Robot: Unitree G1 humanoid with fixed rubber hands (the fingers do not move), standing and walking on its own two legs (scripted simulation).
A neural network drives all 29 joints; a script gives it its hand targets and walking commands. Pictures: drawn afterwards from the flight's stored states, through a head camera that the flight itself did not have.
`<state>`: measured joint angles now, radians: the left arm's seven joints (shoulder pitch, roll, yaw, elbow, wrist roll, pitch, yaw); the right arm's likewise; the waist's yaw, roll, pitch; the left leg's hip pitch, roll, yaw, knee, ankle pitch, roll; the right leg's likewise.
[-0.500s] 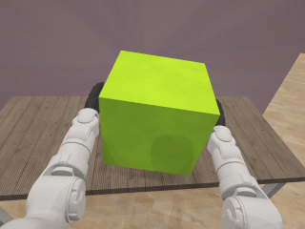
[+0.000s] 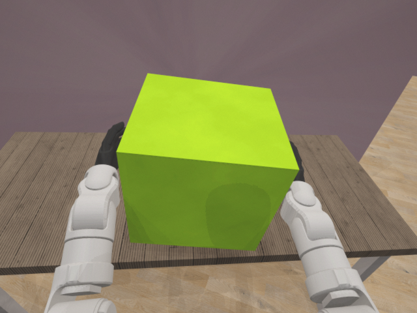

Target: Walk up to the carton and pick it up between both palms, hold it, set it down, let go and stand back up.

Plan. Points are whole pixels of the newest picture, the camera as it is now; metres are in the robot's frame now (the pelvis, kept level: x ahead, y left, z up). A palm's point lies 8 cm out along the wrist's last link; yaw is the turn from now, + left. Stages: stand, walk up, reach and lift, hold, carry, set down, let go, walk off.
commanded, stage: reach and lift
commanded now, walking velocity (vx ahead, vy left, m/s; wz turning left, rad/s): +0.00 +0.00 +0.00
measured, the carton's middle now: (202, 163) +0.39 +0.01 +0.12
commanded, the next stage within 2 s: hold in 1.10 s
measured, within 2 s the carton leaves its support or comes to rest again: neither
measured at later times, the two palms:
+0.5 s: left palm (106, 163) +0.35 +0.18 +0.16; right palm (296, 173) +0.34 -0.16 +0.16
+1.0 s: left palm (105, 158) +0.35 +0.18 +0.17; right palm (298, 165) +0.34 -0.16 +0.17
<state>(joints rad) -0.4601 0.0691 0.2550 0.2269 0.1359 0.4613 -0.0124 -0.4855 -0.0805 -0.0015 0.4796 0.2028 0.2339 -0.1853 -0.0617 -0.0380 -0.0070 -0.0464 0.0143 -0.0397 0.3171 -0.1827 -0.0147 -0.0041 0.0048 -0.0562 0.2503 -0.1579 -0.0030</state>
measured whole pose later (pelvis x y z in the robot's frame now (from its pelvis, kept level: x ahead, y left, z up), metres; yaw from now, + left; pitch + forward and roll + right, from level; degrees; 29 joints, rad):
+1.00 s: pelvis -0.01 +0.00 +0.00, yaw -1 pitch -6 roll -1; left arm -0.50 0.04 0.30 0.11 0.21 0.64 -0.03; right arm -0.58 -0.08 -0.06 0.46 0.18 0.35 -0.15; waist -0.07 -0.07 -0.01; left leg -0.03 0.02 -0.03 0.33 -0.19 -0.01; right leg 0.01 0.01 -0.04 0.26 -0.15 0.00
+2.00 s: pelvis -0.03 +0.01 +0.00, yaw -1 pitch -6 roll -1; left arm -0.61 0.05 0.33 0.18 0.24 0.70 -0.03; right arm -0.70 -0.07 -0.12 0.54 0.13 0.40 -0.12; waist -0.07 -0.05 -0.03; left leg -0.07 0.01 -0.03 0.33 -0.15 -0.01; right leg -0.04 0.00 -0.03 0.28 -0.13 0.00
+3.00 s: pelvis -0.02 +0.00 +0.00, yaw +0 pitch -7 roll -1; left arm -0.54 0.04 0.32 0.07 0.25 0.71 -0.05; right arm -0.62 -0.08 -0.05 0.45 0.18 0.39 -0.15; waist -0.08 -0.06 -0.01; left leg -0.04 0.01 -0.04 0.34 -0.17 -0.01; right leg 0.00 0.01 -0.03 0.27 -0.15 0.00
